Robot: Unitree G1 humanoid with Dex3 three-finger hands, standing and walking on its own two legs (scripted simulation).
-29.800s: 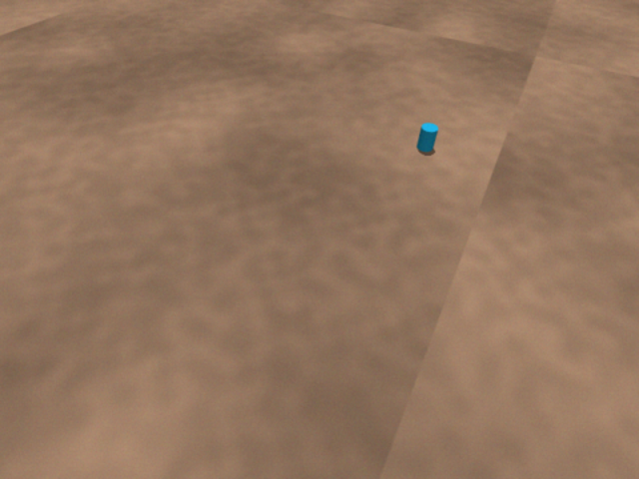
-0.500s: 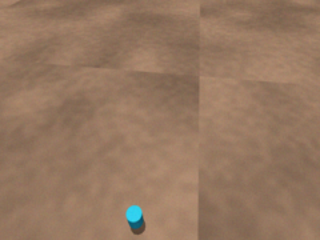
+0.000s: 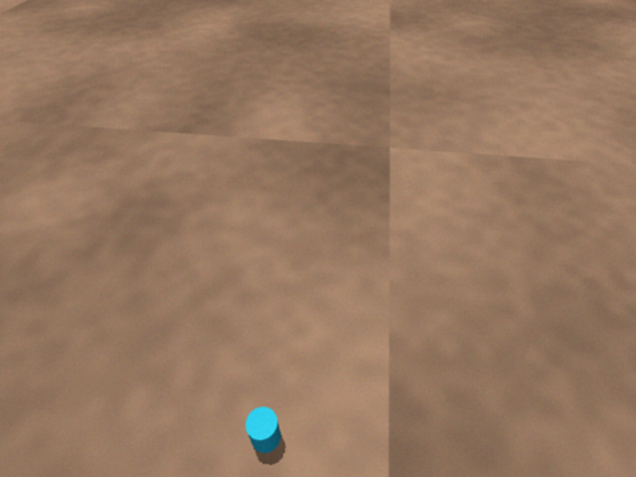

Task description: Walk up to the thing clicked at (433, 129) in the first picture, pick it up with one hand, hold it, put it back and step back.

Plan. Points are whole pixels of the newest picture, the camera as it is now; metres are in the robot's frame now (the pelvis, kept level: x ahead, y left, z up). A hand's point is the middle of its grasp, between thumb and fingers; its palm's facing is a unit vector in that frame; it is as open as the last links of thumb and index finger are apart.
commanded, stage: stand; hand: left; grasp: from the side
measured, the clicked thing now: (263, 430) +0.41 +0.17 -0.72
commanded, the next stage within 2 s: step back in 0.92 s
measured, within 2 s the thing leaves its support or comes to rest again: neither
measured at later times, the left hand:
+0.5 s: hand out of the picture +0.08 +0.24 -0.16, palm faces -0.02 -0.94 -0.34, open 7.3 cm
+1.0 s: hand out of the picture +0.08 +0.24 -0.16, palm faces -0.01 -0.94 -0.34, open 7.3 cm
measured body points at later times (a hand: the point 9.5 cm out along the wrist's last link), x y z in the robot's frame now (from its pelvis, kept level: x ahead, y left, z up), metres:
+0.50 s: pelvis +0.01 -0.01 +0.00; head +0.01 -0.01 +0.45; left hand +0.08 +0.29 -0.13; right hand +0.07 -0.30 -0.14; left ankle +0.00 +0.12 -0.75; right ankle +0.01 -0.13 -0.75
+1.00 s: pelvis +0.00 -0.01 +0.00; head +0.03 -0.01 +0.45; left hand +0.09 +0.29 -0.13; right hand +0.07 -0.31 -0.14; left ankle +0.00 +0.12 -0.75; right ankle +0.01 -0.13 -0.75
